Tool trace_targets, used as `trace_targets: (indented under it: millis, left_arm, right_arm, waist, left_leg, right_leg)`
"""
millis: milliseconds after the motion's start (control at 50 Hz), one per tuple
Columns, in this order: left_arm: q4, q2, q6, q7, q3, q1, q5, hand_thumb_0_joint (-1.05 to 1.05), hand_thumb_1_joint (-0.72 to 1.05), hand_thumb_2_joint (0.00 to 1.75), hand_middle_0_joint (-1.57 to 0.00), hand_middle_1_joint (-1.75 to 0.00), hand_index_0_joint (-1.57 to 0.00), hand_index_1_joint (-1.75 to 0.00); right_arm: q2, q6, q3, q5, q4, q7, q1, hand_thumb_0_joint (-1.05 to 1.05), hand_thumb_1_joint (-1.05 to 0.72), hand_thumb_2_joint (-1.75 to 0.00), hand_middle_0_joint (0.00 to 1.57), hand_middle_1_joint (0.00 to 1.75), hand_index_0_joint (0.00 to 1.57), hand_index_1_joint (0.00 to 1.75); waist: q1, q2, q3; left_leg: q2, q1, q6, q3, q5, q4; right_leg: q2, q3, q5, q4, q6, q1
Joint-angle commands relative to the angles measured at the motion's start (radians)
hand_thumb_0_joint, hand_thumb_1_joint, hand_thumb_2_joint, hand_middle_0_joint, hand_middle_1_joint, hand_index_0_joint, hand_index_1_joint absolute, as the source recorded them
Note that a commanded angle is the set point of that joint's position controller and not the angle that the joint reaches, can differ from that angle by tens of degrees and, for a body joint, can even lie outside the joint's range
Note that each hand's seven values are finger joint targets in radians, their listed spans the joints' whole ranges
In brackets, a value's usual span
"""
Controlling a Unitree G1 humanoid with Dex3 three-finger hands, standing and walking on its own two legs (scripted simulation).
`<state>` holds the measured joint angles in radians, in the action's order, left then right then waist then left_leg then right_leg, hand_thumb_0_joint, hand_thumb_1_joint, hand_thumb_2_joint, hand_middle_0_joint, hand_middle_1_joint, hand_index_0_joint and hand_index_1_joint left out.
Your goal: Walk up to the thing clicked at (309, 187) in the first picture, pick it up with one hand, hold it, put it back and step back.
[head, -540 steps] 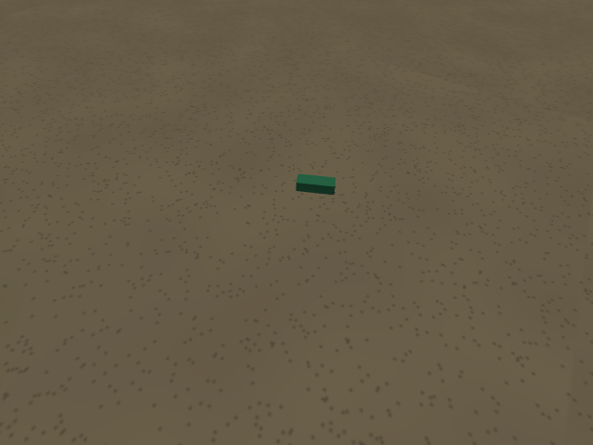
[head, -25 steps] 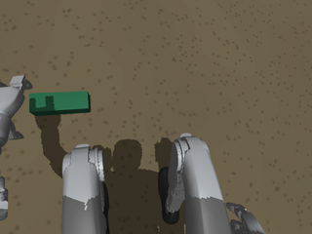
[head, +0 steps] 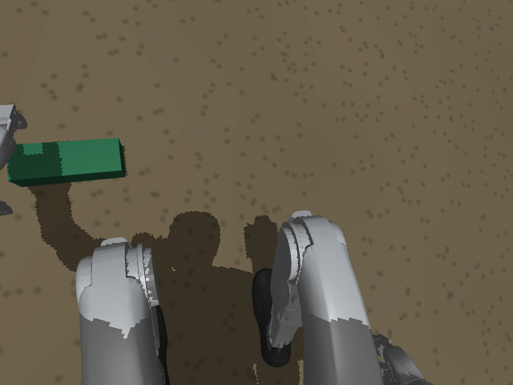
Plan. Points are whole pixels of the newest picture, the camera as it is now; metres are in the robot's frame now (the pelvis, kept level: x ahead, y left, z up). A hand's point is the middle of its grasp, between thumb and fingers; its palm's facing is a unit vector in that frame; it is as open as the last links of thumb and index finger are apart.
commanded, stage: rise first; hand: left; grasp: from above
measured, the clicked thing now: (70, 162) +0.50 +0.27 -0.31
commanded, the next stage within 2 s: none
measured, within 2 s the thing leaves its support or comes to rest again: neither
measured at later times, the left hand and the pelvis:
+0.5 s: hand (6, 170) +0.45 +0.32 -0.18, palm faces -0.45 -0.07 -0.89, open 14.2 cm; pelvis +0.00 +0.00 -0.01, yaw -1 degrees
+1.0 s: hand (17, 167) +0.46 +0.31 -0.19, palm faces -0.44 -0.07 -0.90, open 14.3 cm; pelvis +0.00 +0.00 -0.01, yaw -2 degrees
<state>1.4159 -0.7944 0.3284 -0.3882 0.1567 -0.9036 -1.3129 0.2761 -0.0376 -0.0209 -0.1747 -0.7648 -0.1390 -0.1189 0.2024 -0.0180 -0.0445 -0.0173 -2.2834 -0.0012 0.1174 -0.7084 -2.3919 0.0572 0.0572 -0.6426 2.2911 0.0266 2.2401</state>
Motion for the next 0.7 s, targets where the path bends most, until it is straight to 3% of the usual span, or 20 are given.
trace_targets:
  millis: [0, 240, 480, 500, 560, 680]
  left_arm:
    - [-0.133, -0.302, -0.01, -0.042, 0.048, -0.286, 0.015, 0.0, -0.56, 1.02, -0.06, -1.01, -0.06, -1.01]
    - [-0.135, -0.288, -0.023, -0.045, 0.031, -0.28, 0.025, 0.0, -0.55, 1.01, -0.06, -1.02, -0.06, -1.02]
    - [-0.119, -0.314, -0.018, -0.06, 0.052, -0.287, 0.025, 0.0, -0.55, 1.0, -0.06, -1.03, -0.06, -1.02]
    - [-0.118, -0.318, -0.018, -0.063, 0.052, -0.284, 0.029, 0.0, -0.61, 1.08, -0.07, -0.97, -0.03, -1.01]
    - [-0.09, -0.289, -0.02, -0.065, 0.032, -0.286, 0.015, 0.0, -0.58, 1.04, -0.07, -1.01, -0.05, -1.02]
    - [-0.098, -0.304, -0.025, -0.074, 0.041, -0.282, 0.016, 0.0, -0.59, 1.05, -0.07, -1.01, -0.05, -1.02]
  right_arm:
    - [0.25, 0.001, 0.075, -0.004, 0.007, 0.009, -0.223, 0.0, -0.91, -0.9, 0.2, 0.3, 0.2, 0.3]
    - [0.258, -0.002, 0.069, 0.001, 0.012, 0.005, -0.227, 0.0, -0.91, -0.9, 0.2, 0.3, 0.2, 0.3]
    - [0.269, -0.005, 0.059, -0.002, 0.014, 0.0, -0.231, 0.0, -0.91, -0.9, 0.2, 0.3, 0.2, 0.3]
    - [0.271, -0.007, 0.062, 0.002, 0.016, 0.0, -0.227, 0.0, -0.91, -0.9, 0.2, 0.3, 0.2, 0.3]
    - [0.27, -0.009, 0.054, -0.005, 0.015, -0.005, -0.231, 0.0, -0.91, -0.9, 0.2, 0.3, 0.2, 0.3]
    - [0.27, -0.013, 0.048, -0.005, 0.013, -0.007, -0.234, 0.0, -0.91, -0.9, 0.2, 0.3, 0.2, 0.3]
  waist:
    - [0.003, 0.261, -0.696]
    - [0.016, 0.306, -0.661]
    - [0.025, 0.306, -0.661]
    - [0.022, 0.316, -0.658]
    - [0.044, 0.296, -0.631]
    - [0.037, 0.299, -0.645]
  left_leg:
    - [0.037, 0.503, -0.037, -0.087, 0.207, 0.248]
    - [0.032, 0.523, -0.027, -0.067, 0.203, 0.252]
    - [0.035, 0.499, -0.03, -0.074, 0.21, 0.233]
    - [0.032, 0.508, -0.028, -0.07, 0.208, 0.234]
    - [0.033, 0.497, -0.03, -0.064, 0.204, 0.231]
    - [0.037, 0.476, -0.034, -0.076, 0.199, 0.22]
  right_leg:
    - [-0.051, 0.072, 0.176, -0.216, -0.048, -0.346]
    - [-0.053, 0.086, 0.171, -0.193, -0.055, -0.283]
    - [-0.055, 0.087, 0.182, -0.185, -0.05, -0.298]
    - [-0.054, 0.088, 0.18, -0.181, -0.049, -0.284]
    - [-0.055, 0.095, 0.18, -0.179, -0.049, -0.274]
    - [-0.057, 0.091, 0.18, -0.184, -0.046, -0.305]
